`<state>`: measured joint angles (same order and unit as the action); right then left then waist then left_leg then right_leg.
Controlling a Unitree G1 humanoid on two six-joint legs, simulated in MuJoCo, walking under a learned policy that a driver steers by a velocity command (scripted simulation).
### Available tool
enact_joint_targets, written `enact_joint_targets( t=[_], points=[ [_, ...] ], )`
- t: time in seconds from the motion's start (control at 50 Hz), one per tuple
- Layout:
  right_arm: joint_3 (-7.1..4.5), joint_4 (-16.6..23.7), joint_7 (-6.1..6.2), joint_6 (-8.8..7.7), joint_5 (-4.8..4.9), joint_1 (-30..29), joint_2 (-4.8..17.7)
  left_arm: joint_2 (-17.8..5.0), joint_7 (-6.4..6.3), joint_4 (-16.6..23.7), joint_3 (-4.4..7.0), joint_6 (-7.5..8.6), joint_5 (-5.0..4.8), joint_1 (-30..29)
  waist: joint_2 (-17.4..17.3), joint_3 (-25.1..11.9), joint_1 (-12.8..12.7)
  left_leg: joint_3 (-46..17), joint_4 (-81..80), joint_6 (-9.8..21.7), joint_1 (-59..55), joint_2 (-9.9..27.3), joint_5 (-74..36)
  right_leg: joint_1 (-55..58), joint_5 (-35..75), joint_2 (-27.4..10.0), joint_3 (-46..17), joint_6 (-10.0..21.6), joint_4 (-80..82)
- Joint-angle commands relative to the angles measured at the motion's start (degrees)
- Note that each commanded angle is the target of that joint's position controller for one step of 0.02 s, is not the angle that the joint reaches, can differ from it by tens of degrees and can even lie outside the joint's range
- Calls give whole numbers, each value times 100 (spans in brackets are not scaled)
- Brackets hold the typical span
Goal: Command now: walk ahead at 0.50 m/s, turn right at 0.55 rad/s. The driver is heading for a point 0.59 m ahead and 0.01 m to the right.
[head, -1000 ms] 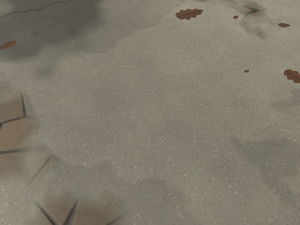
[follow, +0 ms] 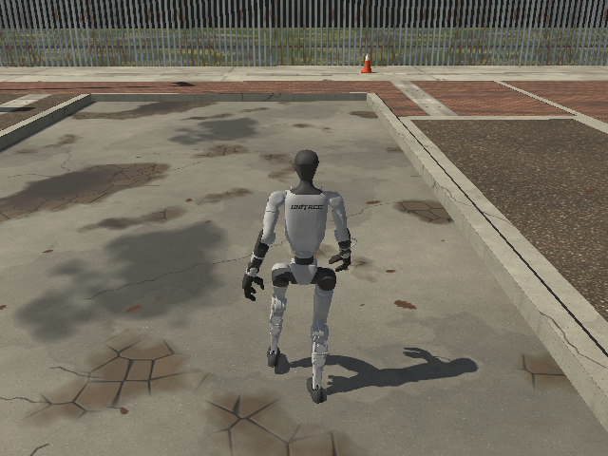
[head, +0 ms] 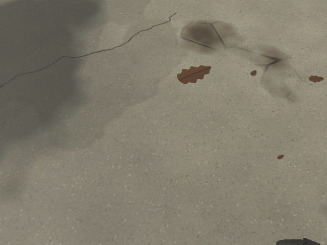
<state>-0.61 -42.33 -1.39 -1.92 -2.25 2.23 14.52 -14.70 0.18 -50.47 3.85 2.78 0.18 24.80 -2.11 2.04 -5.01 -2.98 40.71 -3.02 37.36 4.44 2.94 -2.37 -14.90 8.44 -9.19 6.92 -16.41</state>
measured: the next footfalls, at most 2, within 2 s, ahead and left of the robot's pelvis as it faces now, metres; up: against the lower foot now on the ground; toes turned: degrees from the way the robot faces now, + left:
left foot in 0.12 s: +0.25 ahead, +0.13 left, +0.00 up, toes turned -7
right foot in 0.64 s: +0.47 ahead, -0.12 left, +0.00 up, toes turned -12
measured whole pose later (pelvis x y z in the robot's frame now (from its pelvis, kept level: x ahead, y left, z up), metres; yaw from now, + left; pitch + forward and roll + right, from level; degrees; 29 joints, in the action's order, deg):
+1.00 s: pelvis +0.45 -0.04 +0.00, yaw -8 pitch +0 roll -1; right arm -1.0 -50.9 0.4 -0.2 -1.3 11.1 12.7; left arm -11.9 -0.2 -53.2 0.4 3.4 0.8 18.4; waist -2.1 2.9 -1.5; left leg 0.9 39.0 0.7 25.4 2.0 11.7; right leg -7.3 -12.0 3.7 4.8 4.5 -19.3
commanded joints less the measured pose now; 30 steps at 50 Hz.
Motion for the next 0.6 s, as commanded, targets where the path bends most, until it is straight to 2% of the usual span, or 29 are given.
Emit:
enact_joint_targets(
  t=[0.02,0.06,0.08,0.1,0.12,0.14,0.16,0.18,0.2,0.22,0.24,0.26,0.28,0.32,0.38,0.44,0.5,0.56,0.58,0.6],
  points=[
    [-50,690,-4,-158,43,-860,434,-966,-70,253,227,22,66,440,657,-45,-94,208,-485,79,74,-351,53,396,3046,-1475,-1194,544,-178],
    [-80,664,19,-212,65,-522,577,-1062,-108,375,254,24,78,148,738,-101,162,120,-966,219,-695,-454,301,235,3212,-1523,-1337,370,-434],
    [-121,528,52,-239,74,-56,682,-1114,-102,436,260,43,83,-65,768,-253,383,192,-1153,329,-1414,-577,492,50,3636,-1489,-1279,248,-709],
    [-184,313,109,-287,65,619,803,-1115,-65,441,249,78,55,-142,629,-572,678,292,-1445,465,-2328,-675,416,-68,4030,-1305,-1121,122,-1396],
    [-265,175,187,-362,-12,1352,1027,-957,-9,452,196,133,-6,-124,312,-1089,1013,-118,-1593,701,-3526,-172,468,-546,3521,-991,-824,-19,-2504],
    [-365,180,280,-368,-153,2125,1457,-463,5,630,58,182,-128,143,-494,-1947,1138,-1908,-1713,1110,-4943,1315,1425,-1599,1375,-546,-250,-180,-4142],
    [-470,75,242,-257,-82,2002,1720,-493,3,685,56,151,-103,704,-1621,-2156,722,-4297,-2418,1747,-5257,2102,1516,-2820,-1577,40,249,-267,-5207],
    [-399,147,181,-206,13,1595,1175,-743,-41,458,70,63,90,586,-568,-1262,588,-3966,-2438,1780,-4516,1945,2130,-3267,-1205,-449,143,-237,-5665],
    [-294,179,141,-217,57,1308,717,-700,18,497,47,53,157,40,72,-614,649,-3039,-2540,1665,-3804,1583,1937,-3250,-772,-599,154,-265,-5516],
    [-243,125,124,-233,27,1166,546,-588,62,577,24,50,148,-232,119,-265,561,-2300,-2710,1478,-3321,1248,1370,-3175,-556,-754,184,-287,-5159],
    [-228,24,137,-274,29,1225,539,-586,105,657,22,15,193,-391,-157,-156,499,-1836,-2787,1380,-3105,1022,784,-3098,-502,-859,213,-324,-4897],
    [-226,-66,127,-317,44,1298,548,-556,143,625,4,-38,218,-357,-303,-159,445,-1467,-2846,1314,-2982,840,260,-2945,-462,-873,265,-366,-4783],
    [-236,-150,102,-374,81,1440,587,-534,165,620,-6,-72,226,-307,-385,-257,412,-1289,-2848,1341,-2991,809,-252,-2870,-426,-831,310,-391,-4713],
    [-258,-277,69,-453,145,1628,644,-509,193,692,-25,-97,234,-492,-358,-281,382,-1018,-2961,1435,-3081,805,-660,-3066,-254,-858,380,-446,-4527],
    [-272,-417,65,-437,169,1808,666,-430,239,947,-104,-91,250,-1240,-295,-56,475,-680,-3281,1486,-3114,739,-545,-3503,325,-1114,645,-568,-3872],
    [-275,-558,42,-402,187,2022,668,-244,282,1162,-235,-55,211,-1957,-311,56,647,-246,-3329,1372,-3017,520,-800,-3222,941,-1204,1009,-628,-2804],
    [-312,-710,36,-377,173,2321,812,-261,266,1280,-281,-27,160,-2386,-328,72,791,-142,-3171,1295,-3200,596,-1108,-2841,1061,-1105,1209,-561,-2086],
    [-333,-834,62,-323,144,2444,900,-381,207,1354,-256,4,156,-2488,-340,103,763,-218,-2859,1228,-3582,831,-1560,-2577,720,-1002,1272,-369,-1694],
    [-339,-863,76,-300,142,2419,933,-417,180,1315,-236,23,173,-2331,-335,46,665,-183,-2586,1179,-3673,851,-2028,-2292,543,-901,1312,-286,-1523],
    [-341,-894,89,-274,162,2385,959,-457,142,1166,-199,56,209,-1888,-252,-157,439,-41,-2002,1096,-3698,756,-2683,-1674,531,-740,1384,-189,-1201]
  ],
)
